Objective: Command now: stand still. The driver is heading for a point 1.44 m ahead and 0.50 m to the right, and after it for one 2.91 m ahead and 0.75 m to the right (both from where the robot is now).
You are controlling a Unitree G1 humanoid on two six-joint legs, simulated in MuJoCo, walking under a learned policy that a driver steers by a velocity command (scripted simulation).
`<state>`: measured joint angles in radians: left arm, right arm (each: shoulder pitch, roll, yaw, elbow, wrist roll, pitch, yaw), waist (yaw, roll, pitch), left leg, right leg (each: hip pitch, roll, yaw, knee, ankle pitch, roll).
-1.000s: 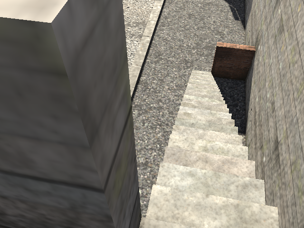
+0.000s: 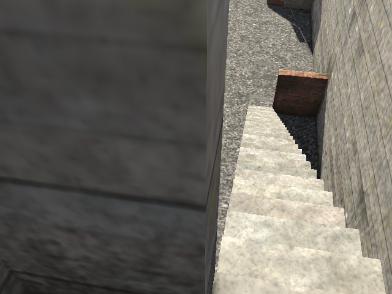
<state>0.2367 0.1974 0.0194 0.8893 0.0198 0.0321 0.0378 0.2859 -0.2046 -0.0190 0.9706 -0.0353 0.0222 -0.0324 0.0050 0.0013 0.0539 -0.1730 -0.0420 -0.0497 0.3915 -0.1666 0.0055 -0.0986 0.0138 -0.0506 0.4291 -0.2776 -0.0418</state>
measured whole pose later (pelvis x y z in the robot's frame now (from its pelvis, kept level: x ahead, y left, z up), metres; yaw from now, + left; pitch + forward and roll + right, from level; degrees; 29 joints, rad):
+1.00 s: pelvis -0.08 -0.09 -0.01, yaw -34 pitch +2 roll -1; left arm 0.12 0.29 0.06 0.84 0.02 0.03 -0.09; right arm 0.39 -0.33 -0.13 0.77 -0.11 -0.05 -0.06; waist -0.14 -0.01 0.00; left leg -0.21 0.34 0.19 0.50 -0.33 0.00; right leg -0.21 -0.01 0.09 0.42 -0.26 0.02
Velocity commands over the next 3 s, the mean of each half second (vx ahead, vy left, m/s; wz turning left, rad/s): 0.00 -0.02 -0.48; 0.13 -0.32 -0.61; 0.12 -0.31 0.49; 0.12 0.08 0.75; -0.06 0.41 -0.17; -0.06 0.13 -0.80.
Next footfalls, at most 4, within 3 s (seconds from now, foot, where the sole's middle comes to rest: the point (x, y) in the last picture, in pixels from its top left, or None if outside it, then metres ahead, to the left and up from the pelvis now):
0.98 right None -0.15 -0.23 -0.78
1.44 left None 0.06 -0.21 -0.78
1.70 right None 0.04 -0.50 -0.78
2.06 left None -0.03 -0.13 -0.78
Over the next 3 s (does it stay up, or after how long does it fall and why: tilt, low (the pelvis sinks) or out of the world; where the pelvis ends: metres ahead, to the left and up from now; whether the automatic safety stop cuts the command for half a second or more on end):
stays up -0.14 0.03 0.01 its command is cut before an obstacle from the start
